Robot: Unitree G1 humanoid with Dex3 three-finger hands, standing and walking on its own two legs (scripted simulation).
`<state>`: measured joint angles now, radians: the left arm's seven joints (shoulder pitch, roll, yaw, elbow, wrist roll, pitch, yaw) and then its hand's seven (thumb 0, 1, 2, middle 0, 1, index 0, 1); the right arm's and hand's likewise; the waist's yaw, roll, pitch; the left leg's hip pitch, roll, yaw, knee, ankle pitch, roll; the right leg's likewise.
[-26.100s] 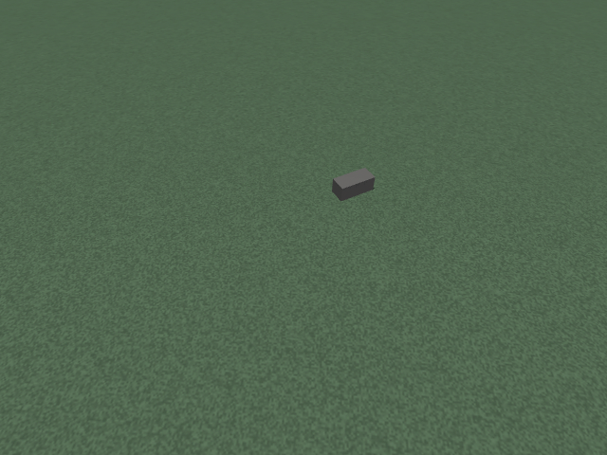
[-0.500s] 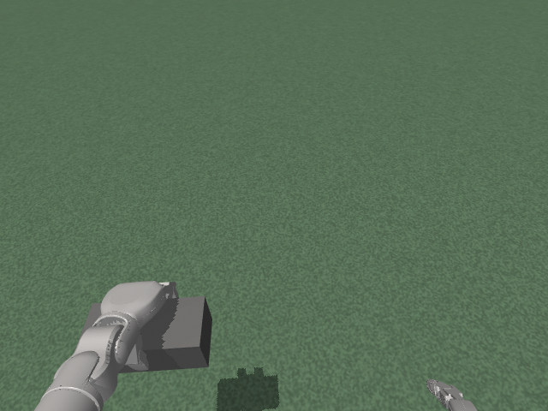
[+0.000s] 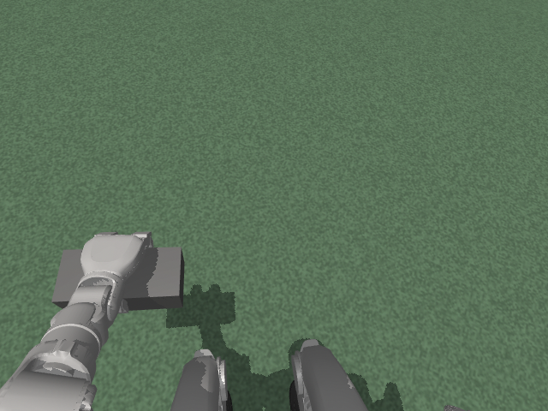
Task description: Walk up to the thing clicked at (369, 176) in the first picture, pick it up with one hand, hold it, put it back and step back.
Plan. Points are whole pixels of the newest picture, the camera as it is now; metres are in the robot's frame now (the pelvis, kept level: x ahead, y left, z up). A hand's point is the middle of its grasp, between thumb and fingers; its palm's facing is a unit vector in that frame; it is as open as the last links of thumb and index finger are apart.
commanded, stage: crouch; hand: left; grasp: from above
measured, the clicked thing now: (126, 280) +0.38 +0.23 -0.16
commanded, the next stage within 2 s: lower in 1.24 s
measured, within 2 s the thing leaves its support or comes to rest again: neither
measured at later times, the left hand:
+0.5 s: hand (156, 290) +0.40 +0.22 -0.34, palm faces -0.47 +0.01 -0.89, open 11.5 cm
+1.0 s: hand (167, 291) +0.42 +0.21 -0.42, palm faces -0.47 +0.00 -0.89, open 11.5 cm
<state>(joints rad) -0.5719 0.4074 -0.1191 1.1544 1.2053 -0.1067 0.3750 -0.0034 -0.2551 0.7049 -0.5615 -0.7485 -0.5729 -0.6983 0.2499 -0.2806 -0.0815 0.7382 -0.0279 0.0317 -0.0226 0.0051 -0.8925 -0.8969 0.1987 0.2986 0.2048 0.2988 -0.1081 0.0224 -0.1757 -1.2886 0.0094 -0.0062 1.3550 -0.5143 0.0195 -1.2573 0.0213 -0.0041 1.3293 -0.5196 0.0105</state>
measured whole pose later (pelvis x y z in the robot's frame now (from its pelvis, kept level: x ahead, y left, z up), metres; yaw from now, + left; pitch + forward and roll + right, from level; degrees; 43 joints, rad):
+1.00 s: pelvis -0.03 -0.01 -0.24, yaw -4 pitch +38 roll -6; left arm -0.88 0.60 0.07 1.39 1.28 -0.20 0.46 0.00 -0.27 0.70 -0.58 -0.74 -0.59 -0.69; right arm 0.18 -0.26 -0.01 0.77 -0.14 -0.07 0.13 0.00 -0.91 -0.90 0.20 0.30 0.20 0.30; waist -0.22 0.01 -0.11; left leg -2.18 0.02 -0.07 2.19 -0.68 0.01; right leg -2.12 0.04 -0.08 2.14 -0.68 0.00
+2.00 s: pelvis -0.03 -0.01 -0.32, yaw -8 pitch +33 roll -8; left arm -0.94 0.74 0.10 1.53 1.29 -0.21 0.53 0.00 -0.27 0.70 -0.59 -0.73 -0.60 -0.68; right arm 0.13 -0.27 0.11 0.76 -0.18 -0.11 0.16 0.00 -0.90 -0.90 0.20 0.30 0.21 0.30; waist -0.29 -0.05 0.03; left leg -2.36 0.03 -0.13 2.46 -0.70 0.01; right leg -2.29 0.06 -0.13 2.37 -0.67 0.01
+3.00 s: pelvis -0.04 +0.00 -0.33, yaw -12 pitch +28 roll -12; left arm -0.99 0.90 0.12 1.73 1.33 -0.25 0.65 0.00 -0.36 0.90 -0.32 -0.91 -0.31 -0.90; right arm 0.14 -0.32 0.22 0.73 -0.25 -0.23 0.25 0.00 -0.89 -0.89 0.20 0.30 0.21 0.30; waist -0.36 -0.11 0.10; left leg -2.36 0.04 -0.20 2.54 -0.70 0.02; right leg -2.27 0.08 -0.19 2.39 -0.65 0.02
